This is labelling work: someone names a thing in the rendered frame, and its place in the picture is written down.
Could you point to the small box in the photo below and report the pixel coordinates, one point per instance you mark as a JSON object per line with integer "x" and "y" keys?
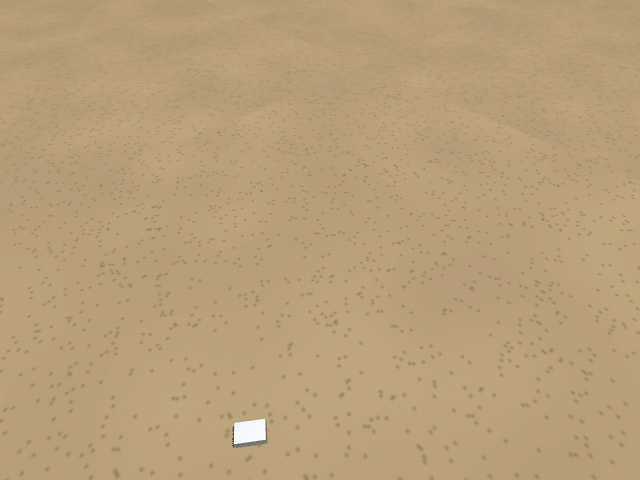
{"x": 250, "y": 433}

